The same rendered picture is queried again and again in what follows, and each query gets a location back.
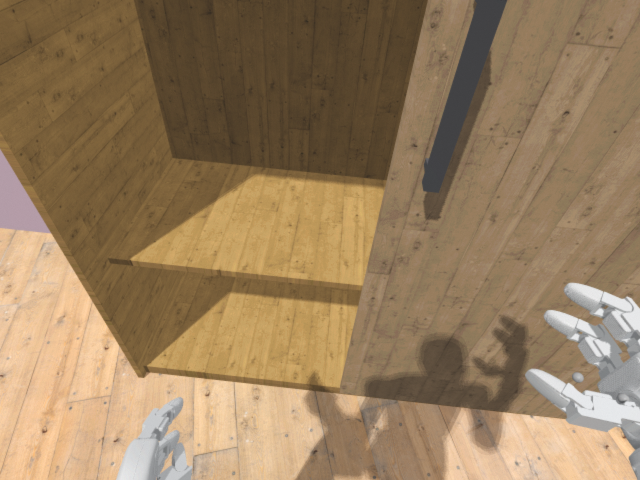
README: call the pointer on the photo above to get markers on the wardrobe door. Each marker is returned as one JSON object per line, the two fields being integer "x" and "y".
{"x": 542, "y": 190}

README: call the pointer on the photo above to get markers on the robot left hand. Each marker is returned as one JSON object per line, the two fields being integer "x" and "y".
{"x": 145, "y": 456}

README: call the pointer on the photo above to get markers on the robot right hand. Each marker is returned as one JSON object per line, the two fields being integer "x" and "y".
{"x": 600, "y": 411}

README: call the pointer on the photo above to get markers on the handle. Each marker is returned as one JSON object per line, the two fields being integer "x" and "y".
{"x": 479, "y": 39}

